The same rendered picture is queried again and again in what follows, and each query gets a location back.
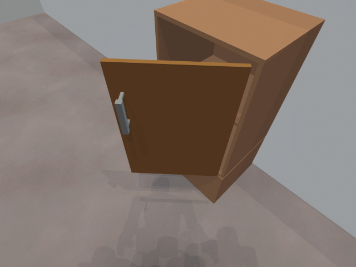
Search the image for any cupboard door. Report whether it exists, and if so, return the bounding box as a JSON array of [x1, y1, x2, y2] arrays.
[[100, 58, 252, 176]]

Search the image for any handle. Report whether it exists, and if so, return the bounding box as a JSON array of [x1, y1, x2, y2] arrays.
[[115, 92, 130, 135]]

